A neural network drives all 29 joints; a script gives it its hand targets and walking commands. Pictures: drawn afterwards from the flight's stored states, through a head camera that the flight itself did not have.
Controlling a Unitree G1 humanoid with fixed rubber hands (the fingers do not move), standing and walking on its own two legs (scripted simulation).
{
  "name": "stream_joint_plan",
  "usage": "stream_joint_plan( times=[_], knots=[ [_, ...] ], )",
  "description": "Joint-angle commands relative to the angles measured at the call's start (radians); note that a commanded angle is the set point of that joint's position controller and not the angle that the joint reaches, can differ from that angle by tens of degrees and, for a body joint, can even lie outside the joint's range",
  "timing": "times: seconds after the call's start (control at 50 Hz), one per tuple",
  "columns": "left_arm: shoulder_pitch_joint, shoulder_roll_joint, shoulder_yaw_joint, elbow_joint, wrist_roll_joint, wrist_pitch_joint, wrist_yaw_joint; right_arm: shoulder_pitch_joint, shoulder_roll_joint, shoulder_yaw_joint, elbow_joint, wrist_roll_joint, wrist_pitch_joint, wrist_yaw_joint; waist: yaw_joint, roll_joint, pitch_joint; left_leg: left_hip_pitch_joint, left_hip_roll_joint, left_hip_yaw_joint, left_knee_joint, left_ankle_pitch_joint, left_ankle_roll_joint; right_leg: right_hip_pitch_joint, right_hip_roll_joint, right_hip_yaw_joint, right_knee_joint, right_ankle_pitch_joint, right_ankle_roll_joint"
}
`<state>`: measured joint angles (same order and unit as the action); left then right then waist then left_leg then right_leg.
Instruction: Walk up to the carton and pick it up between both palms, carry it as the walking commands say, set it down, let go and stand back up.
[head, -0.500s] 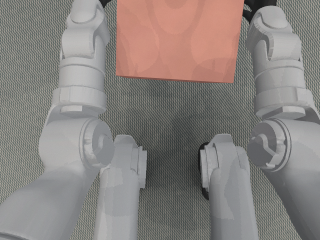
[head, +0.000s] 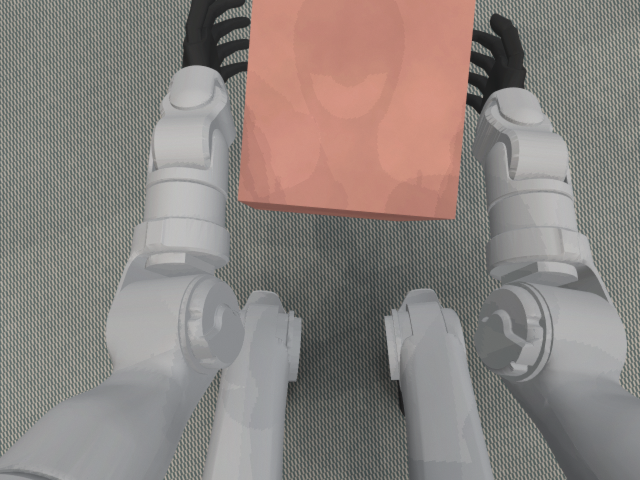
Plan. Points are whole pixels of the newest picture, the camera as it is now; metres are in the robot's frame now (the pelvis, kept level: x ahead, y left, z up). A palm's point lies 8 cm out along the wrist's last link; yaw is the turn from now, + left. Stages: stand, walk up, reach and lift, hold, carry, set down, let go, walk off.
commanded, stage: reach and lift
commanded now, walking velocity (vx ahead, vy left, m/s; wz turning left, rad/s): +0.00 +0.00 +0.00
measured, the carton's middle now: (344, 110) +0.54 -0.01 -0.18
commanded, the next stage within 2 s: none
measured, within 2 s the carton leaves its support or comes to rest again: neither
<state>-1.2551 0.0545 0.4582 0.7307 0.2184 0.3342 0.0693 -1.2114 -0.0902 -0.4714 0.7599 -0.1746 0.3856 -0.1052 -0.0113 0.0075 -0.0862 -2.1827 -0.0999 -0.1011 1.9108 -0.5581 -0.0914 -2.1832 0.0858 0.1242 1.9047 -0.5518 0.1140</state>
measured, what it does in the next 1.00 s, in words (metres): rises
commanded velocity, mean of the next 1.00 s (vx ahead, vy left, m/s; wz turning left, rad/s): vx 0.00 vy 0.00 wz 0.00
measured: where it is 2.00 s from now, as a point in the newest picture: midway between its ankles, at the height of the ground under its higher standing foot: (338, 386)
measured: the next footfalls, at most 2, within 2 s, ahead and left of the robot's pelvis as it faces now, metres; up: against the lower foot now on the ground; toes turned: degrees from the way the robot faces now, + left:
none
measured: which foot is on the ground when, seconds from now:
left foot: down 0.00-1.00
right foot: down 0.00-1.00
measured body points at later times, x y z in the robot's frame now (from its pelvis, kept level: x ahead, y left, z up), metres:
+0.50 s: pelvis -0.01 +0.00 +0.04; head +0.27 +0.00 +0.39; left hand +0.54 +0.14 -0.01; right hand +0.52 -0.17 -0.02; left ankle +0.10 +0.14 -0.41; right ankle +0.10 -0.15 -0.41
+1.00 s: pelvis +0.00 +0.00 +0.10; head +0.24 +0.00 +0.48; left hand +0.51 +0.14 +0.06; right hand +0.50 -0.17 +0.05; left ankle +0.10 +0.14 -0.41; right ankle +0.10 -0.15 -0.41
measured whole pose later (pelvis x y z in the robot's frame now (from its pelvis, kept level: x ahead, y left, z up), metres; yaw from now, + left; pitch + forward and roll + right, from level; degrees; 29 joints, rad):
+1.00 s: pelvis +0.00 +0.00 +0.10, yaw +0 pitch +44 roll +0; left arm -1.03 -0.04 0.50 0.68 0.31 0.36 0.07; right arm -1.04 0.02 -0.54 0.72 -0.27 0.40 -0.10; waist -0.02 0.00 -0.25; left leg -1.87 -0.11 -0.13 1.57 -0.47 -0.08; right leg -1.87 0.09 0.14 1.56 -0.46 0.10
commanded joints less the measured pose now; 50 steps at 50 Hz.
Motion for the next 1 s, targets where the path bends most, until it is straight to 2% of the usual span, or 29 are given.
stream_joint_plan(
  times=[0.0, 0.04, 0.08, 0.12, 0.14, 0.16, 0.18, 0.2, 0.22, 0.24, 0.26, 0.36, 0.4, 0.44, 0.5, 0.56, 0.58, 0.64, 0.66, 0.7, 0.72, 0.74, 0.76, 0.8, 0.84, 0.88, 0.92, 0.96, 0.98],
  knots=[
    [-0.489, -0.969, -0.433, 0.119, -0.140, 0.013, -0.282, -0.755, 0.944, 0.513, -0.096, 0.178, -0.075, 0.294, 0.037, -0.030, -1.073, 0.580, -0.074, 0.217, -0.188, 0.371, 0.049, 0.643, 0.077, -0.238, -0.175, 0.384, -0.049],
    [-0.483, -0.942, -0.381, 0.176, -0.114, 0.011, -0.284, -0.754, 0.930, 0.480, -0.038, 0.144, -0.073, 0.283, 0.027, -0.076, -0.982, 0.515, -0.073, 0.217, -0.194, 0.309, 0.055, 0.619, 0.078, -0.234, -0.200, 0.329, -0.051],
    [-0.484, -0.955, -0.380, 0.148, -0.108, 0.020, -0.289, -0.778, 0.922, 0.474, -0.087, 0.137, -0.069, 0.279, 0.025, -0.061, -1.056, 0.563, -0.082, 0.217, -0.223, 0.278, 0.054, 0.664, 0.085, -0.248, -0.218, 0.292, -0.048],
    [-0.476, -0.934, -0.354, 0.166, -0.082, 0.030, -0.294, -0.727, 0.922, 0.431, -0.022, 0.099, -0.053, 0.279, 0.014, -0.068, -1.009, 0.543, -0.081, 0.222, -0.238, 0.247, 0.052, 0.660, 0.082, -0.244, -0.239, 0.259, -0.053],
    [-0.483, -0.956, -0.352, 0.166, -0.087, 0.036, -0.300, -0.715, 0.916, 0.420, -0.010, 0.091, -0.046, 0.277, 0.001, -0.062, -1.019, 0.546, -0.080, 0.224, -0.243, 0.221, 0.049, 0.668, 0.085, -0.249, -0.252, 0.243, -0.057],
    [-0.485, -0.955, -0.352, 0.172, -0.078, 0.041, -0.305, -0.691, 0.947, 0.412, 0.009, 0.093, -0.039, 0.279, 0.014, -0.054, -1.010, 0.555, -0.082, 0.223, -0.260, 0.201, 0.051, 0.670, 0.091, -0.248, -0.263, 0.225, -0.058],
    [-0.479, -0.957, -0.355, 0.163, -0.075, 0.048, -0.308, -0.682, 0.921, 0.386, 0.024, 0.079, -0.035, 0.283, -0.017, -0.031, -1.008, 0.574, -0.081, 0.220, -0.269, 0.197, 0.047, 0.662, 0.086, -0.256, -0.272, 0.225, -0.063],
    [-0.498, -0.958, -0.361, 0.170, -0.074, 0.053, -0.311, -0.699, 0.931, 0.384, 0.019, 0.087, -0.034, 0.288, 0.004, 0.004, -1.002, 0.571, -0.076, 0.223, -0.275, 0.197, 0.050, 0.650, 0.084, -0.245, -0.269, 0.219, -0.067],
    [-0.512, -0.980, -0.370, 0.152, -0.084, 0.054, -0.312, -0.701, 0.930, 0.374, 0.018, 0.079, -0.031, 0.289, -0.025, -0.006, -1.017, 0.597, -0.077, 0.215, -0.279, 0.203, 0.048, 0.651, 0.086, -0.260, -0.276, 0.216, -0.068],
    [-0.512, -0.990, -0.372, 0.167, -0.082, 0.057, -0.311, -0.690, 0.949, 0.372, 0.026, 0.082, -0.034, 0.293, -0.014, 0.024, -1.007, 0.622, -0.074, 0.224, -0.283, 0.202, 0.044, 0.631, 0.085, -0.252, -0.280, 0.217, -0.074],
    [-0.533, -1.013, -0.391, 0.135, -0.098, 0.054, -0.309, -0.728, 0.938, 0.385, -0.017, 0.090, -0.040, 0.297, -0.031, 0.030, -1.061, 0.663, -0.079, 0.221, -0.286, 0.215, 0.045, 0.636, 0.090, -0.263, -0.278, 0.223, -0.072],
    [-0.535, -1.044, -0.424, 0.114, -0.115, 0.053, -0.295, -0.736, 0.971, 0.434, -0.037, 0.130, -0.038, 0.313, -0.021, 0.055, -1.105, 0.732, -0.074, 0.218, -0.303, 0.263, 0.041, 0.644, 0.086, -0.268, -0.293, 0.259, -0.070],
    [-0.496, -1.060, -0.434, 0.098, -0.117, 0.056, -0.289, -0.740, 0.997, 0.476, -0.077, 0.151, -0.029, 0.320, -0.004, 0.033, -1.188, 0.784, -0.078, 0.221, -0.314, 0.312, 0.042, 0.699, 0.085, -0.272, -0.307, 0.291, -0.062],
    [-0.483, -1.033, -0.423, 0.115, -0.107, 0.058, -0.285, -0.708, 1.000, 0.463, -0.017, 0.146, -0.014, 0.330, 0.005, 0.014, -1.137, 0.735, -0.071, 0.223, -0.325, 0.292, 0.048, 0.680, 0.079, -0.267, -0.314, 0.279, -0.057],
    [-0.446, -1.069, -0.446, 0.082, -0.117, 0.066, -0.287, -0.687, 1.038, 0.503, -0.090, 0.165, -0.012, 0.329, 0.021, 0.011, -1.225, 0.799, -0.079, 0.216, -0.351, 0.345, 0.053, 0.767, 0.086, -0.259, -0.337, 0.331, -0.050],
    [-0.392, -1.051, -0.410, 0.112, -0.088, 0.073, -0.297, -0.578, 1.026, 0.441, 0.001, 0.107, 0.001, 0.332, -0.014, -0.025, -1.099, 0.760, -0.079, 0.207, -0.387, 0.290, 0.048, 0.731, 0.079, -0.258, -0.379, 0.291, -0.051],
    [-0.363, -1.043, -0.388, 0.167, -0.067, 0.072, -0.297, -0.576, 1.027, 0.420, 0.029, 0.101, -0.004, 0.333, 0.017, -0.003, -1.028, 0.737, -0.077, 0.208, -0.396, 0.277, 0.050, 0.688, 0.079, -0.250, -0.384, 0.265, -0.055],
    [-0.337, -1.083, -0.397, 0.168, -0.086, 0.059, -0.303, -0.599, 1.004, 0.429, -0.013, 0.094, -0.025, 0.326, -0.019, -0.021, -1.041, 0.747, -0.081, 0.195, -0.408, 0.302, 0.051, 0.712, 0.085, -0.255, -0.402, 0.291, -0.056],
    [-0.342, -1.080, -0.391, 0.163, -0.078, 0.056, -0.301, -0.581, 1.016, 0.425, -0.005, 0.097, -0.032, 0.323, 0.003, -0.017, -1.034, 0.747, -0.081, 0.197, -0.416, 0.294, 0.051, 0.731, 0.081, -0.243, -0.410, 0.284, -0.057],
    [-0.333, -1.085, -0.392, 0.159, -0.078, 0.043, -0.302, -0.586, 1.023, 0.433, -0.018, 0.092, -0.044, 0.317, -0.015, -0.011, -1.022, 0.742, -0.084, 0.192, -0.430, 0.293, 0.050, 0.748, 0.084, -0.243, -0.425, 0.301, -0.058],
    [-0.332, -1.081, -0.397, 0.160, -0.086, 0.037, -0.298, -0.603, 1.024, 0.430, -0.022, 0.102, -0.052, 0.317, 0.005, -0.004, -1.009, 0.778, -0.081, 0.190, -0.440, 0.292, 0.054, 0.732, 0.086, -0.247, -0.426, 0.280, -0.059],
    [-0.352, -1.089, -0.401, 0.146, -0.087, 0.033, -0.294, -0.586, 1.021, 0.425, -0.016, 0.093, -0.053, 0.316, -0.019, -0.003, -1.031, 0.794, -0.080, 0.190, -0.444, 0.297, 0.049, 0.751, 0.086, -0.240, -0.435, 0.288, -0.063],
    [-0.365, -1.100, -0.425, 0.107, -0.096, 0.033, -0.291, -0.565, 1.028, 0.430, -0.036, 0.101, -0.055, 0.317, -0.015, 0.028, -1.060, 0.834, -0.082, 0.187, -0.461, 0.305, 0.047, 0.761, 0.088, -0.245, -0.439, 0.296, -0.068],
    [-0.362, -1.097, -0.410, 0.115, -0.083, 0.034, -0.289, -0.549, 1.024, 0.414, -0.005, 0.072, -0.050, 0.321, -0.039, 0.018, -1.029, 0.837, -0.082, 0.189, -0.469, 0.290, 0.045, 0.753, 0.088, -0.243, -0.455, 0.280, -0.073],
    [-0.339, -1.089, -0.429, 0.111, -0.077, 0.037, -0.292, -0.519, 1.049, 0.429, 0.005, 0.089, -0.043, 0.326, -0.005, 0.031, -1.049, 0.824, -0.082, 0.199, -0.480, 0.286, 0.042, 0.800, 0.088, -0.236, -0.471, 0.292, -0.070],
    [-0.314, -1.088, -0.409, 0.157, -0.062, 0.044, -0.289, -0.524, 1.049, 0.411, 0.052, 0.079, -0.031, 0.332, -0.002, 0.034, -1.008, 0.817, -0.077, 0.200, -0.495, 0.263, 0.047, 0.788, 0.085, -0.235, -0.484, 0.256, -0.067],
    [-0.319, -1.113, -0.457, 0.060, -0.085, 0.043, -0.291, -0.494, 1.110, 0.464, -0.024, 0.110, -0.026, 0.338, 0.001, 0.017, -1.126, 0.902, -0.085, 0.204, -0.516, 0.305, 0.050, 0.877, 0.091, -0.241, -0.504, 0.310, -0.062],
    [-0.338, -1.103, -0.443, 0.090, -0.081, 0.044, -0.294, -0.514, 1.101, 0.453, -0.001, 0.102, -0.024, 0.341, 0.013, 0.022, -1.076, 0.860, -0.080, 0.200, -0.517, 0.299, 0.053, 0.840, 0.081, -0.229, -0.499, 0.302, -0.059],
    [-0.317, -1.101, -0.461, 0.069, -0.094, 0.043, -0.293, -0.499, 1.106, 0.466, -0.004, 0.112, -0.021, 0.342, -0.002, -0.005, -1.104, 0.916, -0.075, 0.191, -0.528, 0.316, 0.053, 0.860, 0.079, -0.243, -0.508, 0.305, -0.053]
  ],
)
